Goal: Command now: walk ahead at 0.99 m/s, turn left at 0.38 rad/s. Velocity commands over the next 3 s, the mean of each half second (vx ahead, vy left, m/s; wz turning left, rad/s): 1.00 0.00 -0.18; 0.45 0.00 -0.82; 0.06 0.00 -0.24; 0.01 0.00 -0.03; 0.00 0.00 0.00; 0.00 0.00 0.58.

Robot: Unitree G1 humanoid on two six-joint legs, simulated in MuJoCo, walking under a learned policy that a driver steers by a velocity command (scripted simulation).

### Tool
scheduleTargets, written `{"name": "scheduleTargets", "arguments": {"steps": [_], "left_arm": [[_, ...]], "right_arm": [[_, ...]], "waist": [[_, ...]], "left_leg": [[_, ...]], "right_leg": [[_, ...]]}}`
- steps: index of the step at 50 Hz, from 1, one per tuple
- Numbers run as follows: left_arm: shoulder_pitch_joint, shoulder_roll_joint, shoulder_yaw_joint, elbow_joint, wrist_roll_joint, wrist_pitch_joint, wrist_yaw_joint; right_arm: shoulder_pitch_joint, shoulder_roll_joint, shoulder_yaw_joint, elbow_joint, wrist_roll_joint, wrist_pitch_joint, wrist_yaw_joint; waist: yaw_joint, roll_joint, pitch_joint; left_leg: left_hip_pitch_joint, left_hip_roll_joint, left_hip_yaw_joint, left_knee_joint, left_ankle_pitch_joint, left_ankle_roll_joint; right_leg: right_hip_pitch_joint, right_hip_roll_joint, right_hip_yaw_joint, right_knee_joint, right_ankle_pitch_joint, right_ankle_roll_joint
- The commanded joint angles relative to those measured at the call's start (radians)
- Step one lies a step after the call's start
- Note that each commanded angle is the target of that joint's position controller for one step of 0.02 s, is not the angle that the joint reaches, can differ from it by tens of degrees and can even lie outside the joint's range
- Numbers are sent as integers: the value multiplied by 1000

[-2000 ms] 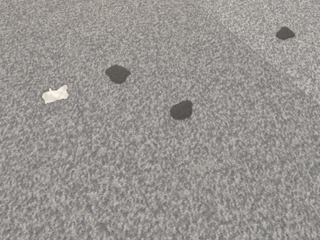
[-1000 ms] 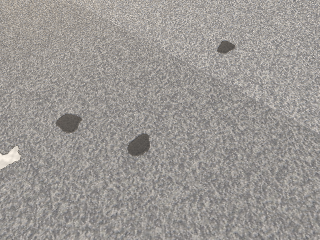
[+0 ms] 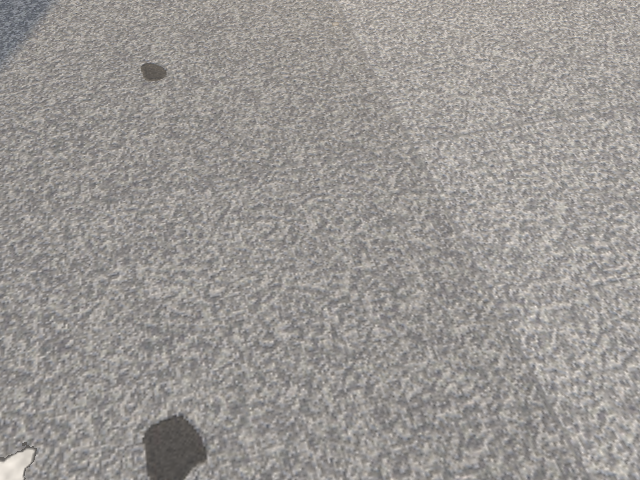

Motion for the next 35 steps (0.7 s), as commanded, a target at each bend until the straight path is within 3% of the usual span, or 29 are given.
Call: {"name": "scheduleTargets", "arguments": {"steps": [1, 3, 5, 7, 8, 9, 10, 11, 12, 13, 14, 15, 17, 18, 20, 21, 23, 26, 27, 29, 30, 31, 32, 33, 34, 35], "left_arm": [[-14, 44, -5, -26, -15, -34, -10], [-31, 63, -3, -22, -20, -36, -12], [23, 104, 1, 6, -29, -37, -16], [74, 145, 5, 35, -28, -31, -14], [98, 172, 8, 50, -28, -24, -7], [96, 203, 12, 58, -25, -12, 2], [72, 216, 13, 55, -30, 2, 9], [90, 145, -2, 31, -24, 6, 6], [225, -31, -34, -11, -46, 6, -6], [114, 90, -8, -34, -56, 8, 2], [17, 100, -1, -51, -56, 11, 3], [3, 67, -9, -41, -50, 15, -6], [60, 23, -12, -2, -31, 50, -24], [54, 4, -11, 2, -26, 67, -32], [-43, -16, -8, -32, -20, 90, -43], [-101, -23, -9, -54, -20, 93, -48], [-195, -46, -19, -95, -31, 89, -56], [-306, -46, -34, -141, -32, 79, -75], [-324, -46, -38, -149, -25, 75, -80], [-236, -19, -33, -120, -8, 70, -85], [-109, 12, -21, -84, -3, 72, -82], [86, 60, 2, -32, 2, 76, -70], [257, 105, 29, 19, -6, 76, -46], [197, 149, 55, 12, -43, 80, -12], [117, 280, 72, -21, -6, 81, -14], [77, 287, 92, -85, -15, 88, -12]], "right_arm": [[-90, 35, 38, -136, -12, -3, 23], [-163, 28, 53, -166, -6, -9, 41], [-215, 40, 64, -176, 0, -15, 52], [-212, 16, 59, -164, -4, -19, 40], [-167, -1, 53, -151, -14, -21, 28], [-24, -33, 37, -111, -21, -23, 12], [189, -68, 15, -42, -22, -23, -7], [328, -157, -14, -2, -37, -23, -30], [309, -236, -33, -18, -57, -33, -42], [304, -196, -36, -24, -18, -26, -44], [219, -125, -21, -1, -12, -35, -46], [166, -70, -11, 8, -9, -46, -40], [142, -9, 3, 26, 2, -65, -38], [153, 16, 8, 42, 10, -77, -35], [170, 32, 9, 73, 33, -96, -32], [179, 41, 11, 83, 34, -101, -32], [187, 59, 16, 99, 28, -108, -32], [206, 31, 18, 114, 31, -109, -46], [210, 17, 18, 118, 34, -108, -57], [220, -50, 6, 109, 42, -106, -86], [199, -88, -4, 97, 44, -96, -99], [156, -113, -12, 82, 41, -82, -102], [103, -117, -20, 68, 45, -68, -93], [58, -42, -13, 74, 51, -61, -66], [282, 56, 20, -4, 38, -61, -75], [262, 12, 30, -41, 36, -64, -80]], "waist": [[-58, -123, 79], [-63, -102, 112], [-45, -89, 135], [-58, -103, 105], [-89, -133, 51], [-167, -161, -40], [-275, -157, -140], [-297, -82, -248], [-143, 180, -394], [-203, 73, -411], [-151, 16, -173], [-110, -8, -63], [-37, 10, -2], [-22, 15, 18], [-12, 14, 80], [-15, 12, 98], [-16, 28, 119], [-19, -10, 136], [-15, -27, 149], [28, -4, 71], [88, 21, -2], [178, 33, -99], [257, -12, -156], [230, -210, -72], [16, -249, -219], [68, -120, -458]], "left_leg": [[-198, 59, -64, -145, 87, -13], [-51, 51, 26, -386, 237, -16], [113, 22, 111, -506, 310, 6], [169, -22, 159, -565, 275, 35], [250, -50, 169, -578, 219, 49], [416, -74, 148, -586, 156, 60], [654, -65, 112, -649, 150, 69], [902, 115, -86, -641, -78, 67], [1124, 439, -576, -736, -268, 105], [1033, 447, -742, -915, -334, 94], [844, 382, -528, -934, -247, 83], [690, 342, -396, -964, -105, 76], [509, 279, -202, -1029, 22, 41], [475, 268, -146, -1053, 67, 31], [477, 244, -22, -1098, 198, 2], [480, 220, 54, -1112, 286, -19], [463, 159, 195, -1119, 491, -53], [495, 137, 307, -1127, 707, -84], [514, 138, 331, -1093, 886, -95], [580, 163, 337, -900, 1232, -119], [574, 185, 322, -734, 1336, -130], [512, 208, 299, -488, 1341, -136], [413, 181, 283, -142, 1045, -144], [204, -52, 285, 255, -91, -151], [-37, -55, 134, 561, -297, -187], [-141, -48, -26, 605, -226, -176]], "right_leg": [[46, -249, 217, -285, 210, -158], [-55, -195, 81, -366, 256, -139], [-83, -209, 32, -446, 398, -145], [66, -219, -16, -350, 822, -141], [124, -227, -17, -228, 1057, -134], [131, -237, -12, -25, 1187, -125], [55, -212, -7, 246, 1142, -114], [-156, -146, 13, 602, 704, -113], [-474, -12, 108, 998, -232, -105], [-558, -5, 190, 1079, -138, -126], [-605, -56, 172, 1025, -6, -126], [-572, -93, 158, 959, 44, -121], [-463, -129, 160, 907, 64, -103], [-452, -142, 160, 891, 63, -99], [-543, -158, 143, 860, 99, -92], [-575, -153, 121, 834, 147, -91], [-570, -124, 57, 724, 267, -98], [-497, -73, -49, 478, 394, -132], [-445, -33, -97, 383, 429, -141], [-270, 66, -160, 275, 466, -149], [-124, 108, -154, 262, 433, -159], [87, 131, -112, 277, 398, -188], [262, 88, -12, 207, 452, -240], [329, 2, 108, 98, 698, -271], [536, -234, 437, 272, 1464, -432], [654, -332, 687, 121, 1115, -562]]}}
Next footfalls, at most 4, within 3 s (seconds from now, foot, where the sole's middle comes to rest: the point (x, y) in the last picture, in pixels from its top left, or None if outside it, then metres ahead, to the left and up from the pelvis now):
0.22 left None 0.40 0.10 -0.77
0.64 right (377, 332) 0.83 -0.06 -0.77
1.16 left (339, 270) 1.01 0.03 -0.77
1.52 right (378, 340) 0.81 -0.07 -0.77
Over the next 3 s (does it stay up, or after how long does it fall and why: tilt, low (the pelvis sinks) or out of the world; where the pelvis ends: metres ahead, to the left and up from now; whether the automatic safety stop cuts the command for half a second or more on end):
stays up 0.92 0.04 -0.01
